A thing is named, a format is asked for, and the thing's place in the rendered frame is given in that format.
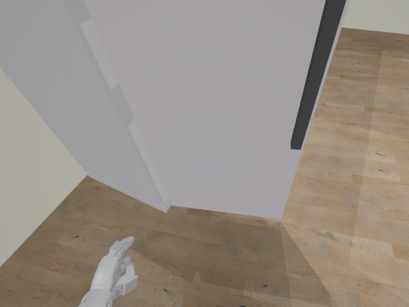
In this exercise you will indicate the left robot hand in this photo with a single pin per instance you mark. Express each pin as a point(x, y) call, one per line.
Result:
point(108, 273)

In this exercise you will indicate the robot left forearm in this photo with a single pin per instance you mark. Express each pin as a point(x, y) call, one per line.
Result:
point(97, 298)

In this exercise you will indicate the handle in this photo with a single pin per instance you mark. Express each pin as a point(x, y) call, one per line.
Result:
point(329, 23)

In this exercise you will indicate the fridge door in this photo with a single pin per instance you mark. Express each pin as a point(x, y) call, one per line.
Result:
point(215, 87)

